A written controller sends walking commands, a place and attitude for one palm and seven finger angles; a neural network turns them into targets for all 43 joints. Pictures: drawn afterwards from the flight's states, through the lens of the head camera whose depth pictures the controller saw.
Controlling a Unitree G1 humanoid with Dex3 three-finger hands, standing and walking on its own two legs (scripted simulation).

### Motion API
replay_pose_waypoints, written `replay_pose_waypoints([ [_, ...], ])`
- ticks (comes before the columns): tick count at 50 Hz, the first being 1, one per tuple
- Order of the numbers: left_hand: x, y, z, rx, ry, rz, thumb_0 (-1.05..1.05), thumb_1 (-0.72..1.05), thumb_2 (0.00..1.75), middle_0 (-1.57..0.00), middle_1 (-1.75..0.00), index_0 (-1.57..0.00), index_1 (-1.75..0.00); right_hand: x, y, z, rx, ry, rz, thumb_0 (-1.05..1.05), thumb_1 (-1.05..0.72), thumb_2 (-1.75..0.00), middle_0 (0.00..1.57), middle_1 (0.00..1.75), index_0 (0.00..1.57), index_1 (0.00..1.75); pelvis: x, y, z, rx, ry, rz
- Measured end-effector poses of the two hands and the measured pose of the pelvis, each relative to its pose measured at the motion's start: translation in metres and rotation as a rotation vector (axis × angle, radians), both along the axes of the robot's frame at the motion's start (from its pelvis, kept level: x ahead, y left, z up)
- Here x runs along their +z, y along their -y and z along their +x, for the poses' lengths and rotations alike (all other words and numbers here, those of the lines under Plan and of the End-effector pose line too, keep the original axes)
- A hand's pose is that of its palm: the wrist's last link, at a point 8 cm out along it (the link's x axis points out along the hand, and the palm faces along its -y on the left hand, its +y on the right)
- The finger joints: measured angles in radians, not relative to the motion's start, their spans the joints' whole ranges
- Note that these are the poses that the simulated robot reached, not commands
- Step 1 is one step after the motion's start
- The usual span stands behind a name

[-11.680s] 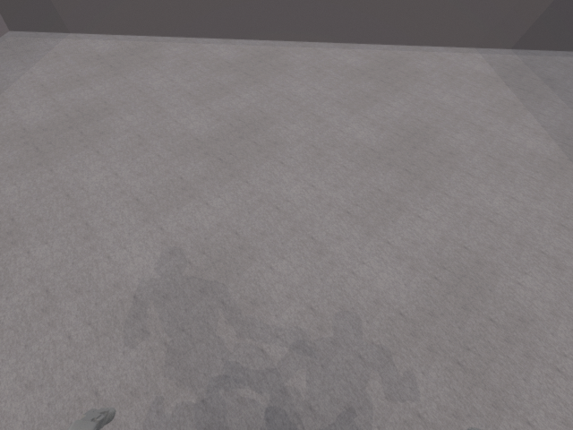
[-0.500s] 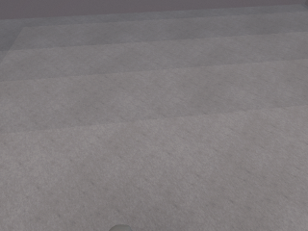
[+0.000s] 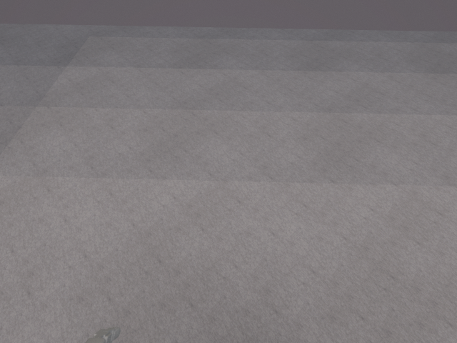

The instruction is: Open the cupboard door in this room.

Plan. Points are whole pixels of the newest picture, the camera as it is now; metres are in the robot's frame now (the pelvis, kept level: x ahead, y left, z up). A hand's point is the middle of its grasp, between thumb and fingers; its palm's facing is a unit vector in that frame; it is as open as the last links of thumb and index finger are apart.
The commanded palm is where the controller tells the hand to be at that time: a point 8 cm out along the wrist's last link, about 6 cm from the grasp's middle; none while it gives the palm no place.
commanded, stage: turn or walk to find it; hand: left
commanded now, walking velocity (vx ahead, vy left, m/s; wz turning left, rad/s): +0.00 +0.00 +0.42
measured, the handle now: out of the picture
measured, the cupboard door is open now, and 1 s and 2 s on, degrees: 0 0 0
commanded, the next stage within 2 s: none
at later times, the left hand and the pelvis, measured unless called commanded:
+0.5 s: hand out of the picture -0.06 +0.18 -0.17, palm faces +0.30 -0.92 -0.24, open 7.4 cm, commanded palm none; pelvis -0.05 -0.02 +0.00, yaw +15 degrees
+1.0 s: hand out of the picture -0.07 +0.21 -0.16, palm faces +0.43 -0.86 -0.27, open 7.4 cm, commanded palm none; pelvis -0.08 -0.02 +0.00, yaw +25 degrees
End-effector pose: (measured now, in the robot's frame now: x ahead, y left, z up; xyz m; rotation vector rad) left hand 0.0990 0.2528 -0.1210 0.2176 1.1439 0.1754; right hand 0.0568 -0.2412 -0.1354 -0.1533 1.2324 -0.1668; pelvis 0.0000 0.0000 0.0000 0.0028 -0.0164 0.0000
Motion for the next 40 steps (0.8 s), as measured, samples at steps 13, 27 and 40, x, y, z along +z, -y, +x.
replay_pose_waypoints([
  [13,0.012,0.049,-0.079,0.129,-0.012,0.012,0.01,0.91,0.90,-0.20,-0.30,-0.20,-0.30,-0.014,0.053,-0.036,0.066,-0.121,0.016,0.01,-0.91,-0.90,0.20,0.30,0.20,0.30,0.003,0.039,-0.026,0.140,0.017,0.037],
  [27,-0.027,0.021,-0.205,0.353,-0.144,-0.057,0.01,0.91,0.90,-0.20,-0.30,-0.20,-0.30,0.001,0.004,0.019,0.304,-0.033,-0.064,0.01,-0.91,-0.90,0.20,0.30,0.20,0.30,-0.008,0.013,-0.059,0.287,0.001,0.000],
  [40,-0.016,-0.013,-0.238,0.444,-0.147,-0.057,0.01,0.91,0.90,-0.19,-0.29,-0.20,-0.30,0.021,-0.055,0.033,0.429,0.056,-0.040,0.00,-0.91,-0.90,0.20,0.30,0.20,0.30,0.005,-0.006,-0.078,0.365,-0.014,-0.022],
])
